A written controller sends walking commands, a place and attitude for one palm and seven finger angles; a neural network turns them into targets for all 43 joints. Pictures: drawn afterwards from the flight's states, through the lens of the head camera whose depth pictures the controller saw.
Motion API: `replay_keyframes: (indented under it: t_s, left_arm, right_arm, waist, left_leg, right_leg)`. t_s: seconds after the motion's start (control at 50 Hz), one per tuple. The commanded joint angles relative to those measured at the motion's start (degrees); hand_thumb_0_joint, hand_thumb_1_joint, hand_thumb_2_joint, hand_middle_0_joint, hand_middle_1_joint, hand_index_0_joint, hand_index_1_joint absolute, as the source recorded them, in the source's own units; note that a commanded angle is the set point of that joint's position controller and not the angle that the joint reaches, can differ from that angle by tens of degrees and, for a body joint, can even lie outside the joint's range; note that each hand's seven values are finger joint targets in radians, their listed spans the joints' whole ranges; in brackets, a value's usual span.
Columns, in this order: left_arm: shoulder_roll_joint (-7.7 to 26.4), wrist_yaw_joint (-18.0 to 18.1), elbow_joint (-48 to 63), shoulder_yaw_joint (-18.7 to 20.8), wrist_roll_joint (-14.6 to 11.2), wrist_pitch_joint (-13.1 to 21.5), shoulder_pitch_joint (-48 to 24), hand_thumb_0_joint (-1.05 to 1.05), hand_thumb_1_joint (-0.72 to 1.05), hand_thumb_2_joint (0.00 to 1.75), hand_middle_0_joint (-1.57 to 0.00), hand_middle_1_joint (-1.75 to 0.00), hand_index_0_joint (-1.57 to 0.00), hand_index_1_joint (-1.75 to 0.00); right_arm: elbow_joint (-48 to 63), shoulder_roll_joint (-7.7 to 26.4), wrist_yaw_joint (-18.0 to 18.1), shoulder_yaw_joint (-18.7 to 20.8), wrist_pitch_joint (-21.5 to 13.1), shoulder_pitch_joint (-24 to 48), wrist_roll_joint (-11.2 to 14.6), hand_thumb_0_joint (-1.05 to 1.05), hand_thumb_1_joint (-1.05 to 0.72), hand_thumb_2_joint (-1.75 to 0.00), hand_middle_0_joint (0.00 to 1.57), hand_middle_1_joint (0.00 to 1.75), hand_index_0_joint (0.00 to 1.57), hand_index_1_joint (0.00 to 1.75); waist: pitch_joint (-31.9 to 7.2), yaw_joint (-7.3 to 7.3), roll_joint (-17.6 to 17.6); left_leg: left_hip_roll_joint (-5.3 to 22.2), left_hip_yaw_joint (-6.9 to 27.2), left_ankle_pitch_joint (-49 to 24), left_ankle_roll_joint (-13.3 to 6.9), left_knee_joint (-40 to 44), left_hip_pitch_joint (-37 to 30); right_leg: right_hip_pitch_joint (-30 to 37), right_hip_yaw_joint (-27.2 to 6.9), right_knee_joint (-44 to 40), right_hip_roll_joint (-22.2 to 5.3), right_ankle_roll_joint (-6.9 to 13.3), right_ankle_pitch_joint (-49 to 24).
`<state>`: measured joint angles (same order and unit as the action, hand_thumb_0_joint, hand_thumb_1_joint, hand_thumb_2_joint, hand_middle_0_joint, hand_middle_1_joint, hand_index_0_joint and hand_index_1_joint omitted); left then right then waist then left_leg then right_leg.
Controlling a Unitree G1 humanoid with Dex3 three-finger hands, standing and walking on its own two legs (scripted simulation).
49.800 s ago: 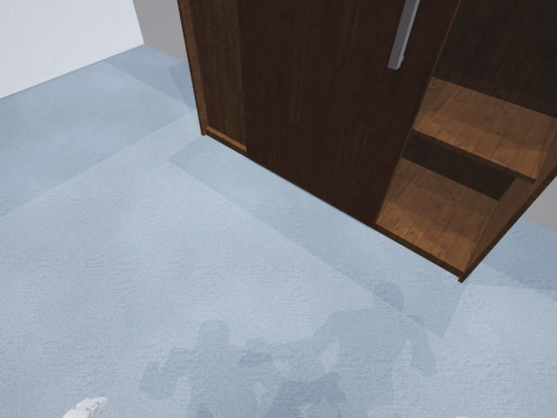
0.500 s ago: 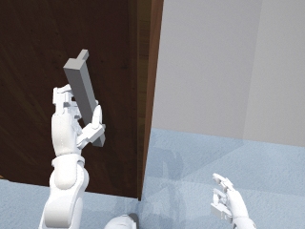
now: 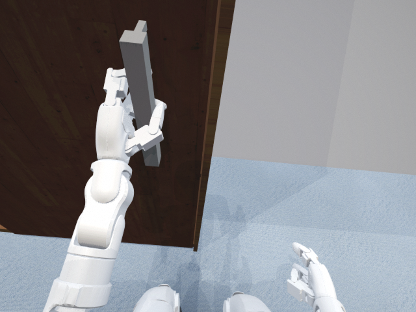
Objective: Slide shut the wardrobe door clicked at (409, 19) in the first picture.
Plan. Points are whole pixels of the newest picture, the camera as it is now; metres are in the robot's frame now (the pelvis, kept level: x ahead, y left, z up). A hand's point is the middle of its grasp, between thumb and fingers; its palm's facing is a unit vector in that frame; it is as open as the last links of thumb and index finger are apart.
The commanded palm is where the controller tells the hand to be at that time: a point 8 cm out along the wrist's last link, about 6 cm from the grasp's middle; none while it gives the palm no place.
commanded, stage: step sideways, sliding the door along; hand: left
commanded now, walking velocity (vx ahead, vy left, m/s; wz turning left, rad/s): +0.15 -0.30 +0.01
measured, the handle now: (148, 105) +0.40 +0.16 +0.17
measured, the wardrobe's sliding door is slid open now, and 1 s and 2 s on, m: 0.00 0.00 0.00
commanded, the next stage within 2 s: stop walking and hold the door there in 1.50 s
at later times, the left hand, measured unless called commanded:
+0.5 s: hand (159, 119) +0.35 +0.13 +0.19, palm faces +0.26 -0.96 -0.06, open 6.4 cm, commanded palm +0.33 +0.11 +0.17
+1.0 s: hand (164, 115) +0.37 +0.12 +0.18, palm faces +0.58 -0.81 -0.07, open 7.0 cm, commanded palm +0.32 +0.06 +0.18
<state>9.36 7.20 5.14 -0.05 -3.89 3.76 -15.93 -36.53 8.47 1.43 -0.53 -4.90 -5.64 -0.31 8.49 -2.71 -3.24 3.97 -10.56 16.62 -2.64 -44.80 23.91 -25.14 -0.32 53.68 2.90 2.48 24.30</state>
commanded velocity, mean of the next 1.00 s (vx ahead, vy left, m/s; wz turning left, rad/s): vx -0.04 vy -0.16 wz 0.03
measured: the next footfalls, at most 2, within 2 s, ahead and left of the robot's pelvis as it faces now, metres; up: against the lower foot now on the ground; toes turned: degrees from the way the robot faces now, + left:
right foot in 0.54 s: +0.04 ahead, -0.19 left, +0.00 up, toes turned -4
right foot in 0.86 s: +0.13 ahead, -0.20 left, +0.00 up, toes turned +0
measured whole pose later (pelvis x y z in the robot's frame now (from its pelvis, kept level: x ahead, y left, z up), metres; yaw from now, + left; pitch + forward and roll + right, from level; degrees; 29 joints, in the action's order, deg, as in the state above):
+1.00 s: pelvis +0.07 -0.13 +0.03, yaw +5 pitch +1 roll +0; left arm 7.6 15.1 14.6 12.0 -3.0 1.8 -4.4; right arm -34.1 11.7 0.5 0.2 -6.7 -9.5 1.8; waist 9.4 -6.1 1.9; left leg 5.5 -1.2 17.4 3.3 -32.3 14.3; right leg -13.7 3.2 32.5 -0.9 0.5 19.1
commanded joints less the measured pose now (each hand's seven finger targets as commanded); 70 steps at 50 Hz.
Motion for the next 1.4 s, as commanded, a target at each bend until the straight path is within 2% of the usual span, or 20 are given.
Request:
replay_keyframes:
  t_s: [0.0, 0.04, 0.08, 0.18, 0.42, 0.48, 0.5, 0.54, 0.58, 0.62, 0.64, 0.66, 0.68, 0.7, 0.74, 0.82, 0.9, 0.94, 1.06, 1.38]
  left_arm:
    - [3.05, -4.04, 19.83, -5.82, 1.26, 10.1, -29.7, 0.0, 0.9, 0.9, -0.45, -1.4, -0.45, -1.4]
    - [2.91, -3.93, 16.23, -5.35, 2.61, 9.19, -25.29, 0.0, 0.9, 0.9, -0.45, -1.4, -0.45, -1.4]
    - [1.53, -4.6, 15.63, -7.2, 2.98, 7.89, -25.51, 0.0, 0.9, 0.9, -0.45, -1.4, -0.45, -1.4]
    - [1.99, -5.19, 14.69, -7.44, 2.68, 5.99, -25.8, 0.0, 0.9, 0.9, -0.45, -1.4, -0.45, -1.4]
    - [-4.54, -4.04, 17.5, -14.39, 1.78, 6.23, -25.2, 0.0, 0.9, 0.9, -0.45, -1.4, -0.45, -1.4]
    - [-1.04, -4.03, 19.51, -11.74, 1.98, 6.2, -22.82, 0.0, 0.9, 0.9, -0.45, -1.4, -0.45, -1.4]
    - [0.18, -3.83, 21.07, -10.84, 1.83, 6.42, -23.06, 0.0, 0.9, 0.9, -0.45, -1.4, -0.45, -1.4]
    - [6.15, -2.67, 23.4, -5.61, 1.36, 6.51, -23.62, 0.0, 0.9, 0.9, -0.45, -1.4, -0.45, -1.4]
    - [3.85, -1.75, 20.62, -6.05, 0.42, 5.59, -17.35, 0.0, 0.9, 0.9, -0.45, -1.4, -0.45, -1.4]
    - [2.15, -0.89, 23.56, -6.33, 0.34, 6.67, -16.53, 0.0, 0.9, 0.9, -0.45, -1.4, -0.45, -1.4]
    - [1.47, -0.58, 24.98, -6.63, 0.25, 7.24, -15.05, 0.0, 0.9, 0.9, -0.45, -1.4, -0.45, -1.4]
    - [1.01, -0.51, 26.99, -7.22, 0.23, 7.66, -13.79, 0.0, 0.9, 0.9, -0.45, -1.4, -0.45, -1.4]
    - [-0.32, -0.54, 28.18, -8.73, -0.09, 7.86, -12.11, 0.0, 0.9, 0.9, -0.45, -1.4, -0.45, -1.4]
    - [-1.88, -1.23, 30.79, -10.0, 0.02, 8.52, -12.81, 0.0, 0.9, 0.9, -0.45, -1.4, -0.45, -1.4]
    - [-1.9, -1.89, 32.93, -11.19, 1.74, 8.51, -14.53, 0.0, 0.9, 0.9, -0.45, -1.4, -0.45, -1.4]
    - [-2.75, -1.64, 32.92, -12.86, 2.81, 7.68, -10.64, 0.0, 0.9, 0.9, -0.45, -1.4, -0.45, -1.4]
    - [-2.41, -0.22, 33.64, -12.5, 2.82, 7.54, -6.59, 0.0, 0.9, 0.9, -0.45, -1.4, -0.45, -1.4]
    - [-3.38, 0.25, 35.23, -13.33, 3.17, 7.73, -4.29, 0.0, 0.9, 0.9, -0.45, -1.4, -0.45, -1.4]
    - [-9.1, -0.66, 38.05, -20.48, 3.97, 8.62, -0.47, 0.0, 0.9, 0.9, -0.45, -1.4, -0.45, -1.4]
    - [-16.65, -2.58, 45.14, -33.28, 5.61, 10.08, 5.99, 0.0, 0.9, 0.9, -0.45, -1.4, -0.45, -1.4]
  right_arm:
    - [6.24, 9.51, 0.35, 2.59, -2.08, 5.29, 0.7, 0.0, -0.9, -0.9, 0.2, 0.3, 0.2, 0.3]
    - [6.18, 9.79, 0.65, 2.73, -1.03, 3.95, 0.8, 0.0, -0.9, -0.9, 0.2, 0.3, 0.2, 0.3]
    - [6.59, 10.41, 0.52, 3.09, -0.56, 3.94, 1.08, 0.0, -0.9, -0.9, 0.2, 0.3, 0.2, 0.3]
    - [7.2, 9.39, 0.25, 3.58, -0.34, 3.19, 1.98, 0.0, -0.9, -0.9, 0.2, 0.3, 0.2, 0.3]
    - [10.61, 8.96, -0.17, 3.65, -2.79, 2.25, 1.6, 0.0, -0.9, -0.9, 0.2, 0.3, 0.2, 0.3]
    - [11.14, 8.66, -0.51, 3.27, -2.38, 1.67, 2.5, 0.0, -0.9, -0.9, 0.2, 0.3, 0.2, 0.3]
    - [11.63, 7.95, -0.32, 3.11, -2.36, 1.68, 2.56, 0.0, -0.9, -0.9, 0.2, 0.3, 0.2, 0.3]
    - [11.34, 5.84, 0.19, 2.43, -1.95, 2.93, 2.2, 0.0, -0.9, -0.9, 0.2, 0.3, 0.2, 0.3]
    - [10.93, 7.98, 0.95, 3.19, -1.47, 2.05, 2.68, 0.0, -0.9, -0.9, 0.2, 0.3, 0.2, 0.3]
    - [10.95, 7.12, 1.37, 2.3, -1.46, 2.21, 2.52, 0.0, -0.9, -0.9, 0.2, 0.3, 0.2, 0.3]
    - [10.82, 7.02, 1.48, 2.07, -1.46, 1.83, 2.41, 0.0, -0.9, -0.9, 0.2, 0.3, 0.2, 0.3]
    - [11.1, 8.05, 1.42, 2.72, -1.62, 1.14, 2.22, 0.0, -0.9, -0.9, 0.2, 0.3, 0.2, 0.3]
    - [12.8, 10.43, 1.09, 3.54, -2.03, 1.64, 2.31, 0.0, -0.9, -0.9, 0.2, 0.3, 0.2, 0.3]
    - [13.47, 9.2, -0.22, 3.22, -2.6, 1.73, 1.93, 0.0, -0.9, -0.9, 0.2, 0.3, 0.2, 0.3]
    - [12.95, 7.56, -1.43, 2.86, -3.74, 2.35, 1.92, 0.0, -0.9, -0.9, 0.2, 0.3, 0.2, 0.3]
    - [13.94, 8.42, -1.31, 2.75, -5.66, 1.76, 2.79, 0.0, -0.9, -0.9, 0.2, 0.3, 0.2, 0.3]
    - [12.07, 7.62, -0.32, 2.78, -5.47, -0.22, 2.57, 0.0, -0.9, -0.9, 0.2, 0.3, 0.2, 0.3]
    - [11.94, 7.49, -0.23, 2.75, -5.3, 0.39, 2.16, 0.0, -0.9, -0.9, 0.2, 0.3, 0.2, 0.3]
    - [14.41, 8.17, -1.01, 3.08, -4.92, 0.95, 2.0, 0.0, -0.9, -0.9, 0.2, 0.3, 0.2, 0.3]
    - [18.37, 7.63, -3.98, 1.62, -5.25, 0.08, 2.07, 0.0, -0.9, -0.9, 0.2, 0.3, 0.2, 0.3]
  waist:
    - [-19.03, 4.38, 11.14]
    - [-17.89, 3.35, 5.36]
    - [-19.95, 3.18, 8.98]
    - [-20.34, 3.58, 15.5]
    - [-23.59, 4.08, 21.06]
    - [-24.24, 4.0, 14.57]
    - [-24.85, 4.05, 9.87]
    - [-24.1, 4.86, -1.74]
    - [-23.51, 2.97, -13.88]
    - [-23.03, 2.8, -6.03]
    - [-25.2, 3.26, -2.43]
    - [-28.28, 4.05, 2.19]
    - [-29.89, 3.81, 13.4]
    - [-29.4, 3.47, 19.79]
    - [-23.27, 3.55, 16.69]
    - [-23.98, 3.48, 12.76]
    - [-26.42, 4.21, 1.56]
    - [-28.13, 3.71, 1.55]
    - [-27.45, 3.74, 9.07]
    - [-26.33, 4.51, 10.84]
  left_leg:
    - [27.72, 43.25, 22.31, -0.5, 36.56, -27.58]
    - [23.75, 28.43, 9.6, -0.51, 32.7, -27.47]
    - [18.23, 17.47, 4.08, 3.62, 32.23, -27.62]
    - [14.44, 9.91, 6.61, 5.3, 36.2, -26.18]
    - [18.4, 10.73, -6.66, -1.44, 29.1, -28.56]
    - [14.56, 8.77, -14.52, -0.01, 18.36, -26.29]
    - [11.64, 8.86, -14.29, 0.73, 12.96, -23.49]
    - [5.63, 6.1, -2.69, 2.98, 5.11, -13.24]
    - [0.05, 7.1, 8.18, 2.63, -3.62, -2.17]
    - [0.47, 8.34, 6.46, 1.55, 5.74, -2.17]
    - [1.07, 8.49, -2.97, 0.83, 13.15, -9.69]
    - [4.49, 11.08, -26.95, -1.28, 16.69, -24.61]
    - [14.27, 21.75, -49.41, -5.54, 16.2, -36.51]
    - [20.45, 26.09, -58.78, -8.93, 18.48, -39.81]
    - [16.79, 18.14, -51.25, -7.46, 18.19, -35.01]
    - [9.33, 8.48, -34.53, -0.79, 14.01, -26.94]
    - [2.99, 8.05, -24.79, 2.2, 9.29, -21.22]
    - [2.77, 8.55, -26.8, 1.53, 10.35, -21.15]
    - [8.89, 10.55, -45.03, -0.84, 14.77, -29.6]
    - [7.05, 10.24, -62.52, -1.27, 11.98, -35.1]
  right_leg:
    - [-22.68, -9.24, 24.28, -3.35, -1.39, -1.66]
    - [-21.46, -6.97, 22.62, -4.94, -2.22, -8.38]
    - [-18.01, -3.46, 20.07, -4.78, -2.93, -12.98]
    - [-13.61, 3.05, 13.5, -4.48, -4.67, -15.37]
    - [5.98, 6.85, -18.57, -2.09, -2.08, -1.9]
    - [12.65, 5.52, -31.45, -2.37, -2.22, -13.58]
    - [14.37, 2.01, -34.71, -5.51, -1.37, -21.07]
    - [15.84, -5.53, -31.83, -14.88, 2.19, -41.09]
    - [24.94, -13.02, -27.63, -17.17, 5.54, -60.32]
    - [29.35, -9.96, -22.96, -17.64, 6.02, -63.03]
    - [27.24, -6.73, -20.06, -16.09, 4.04, -59.63]
    - [17.55, -2.38, -14.91, -12.59, -0.01, -50.89]
    - [5.16, 0.65, -9.28, -7.8, -3.57, -30.89]
    - [-1.24, -0.55, -4.74, -5.37, -3.64, -1.5]
    - [0.49, -0.49, -9.37, -4.82, -2.33, 2.47]
    - [14.82, 1.89, -24.26, -4.88, -2.83, -21.85]
    - [19.21, -7.25, -23.58, -11.97, -0.46, -53.11]
    - [21.49, -6.1, -21.89, -12.52, -0.61, -58.59]
    - [12.04, 0.89, -18.92, -6.23, -2.62, -29.22]
    - [4.02, 3.79, -17.06, -3.76, -1.77, -17.91]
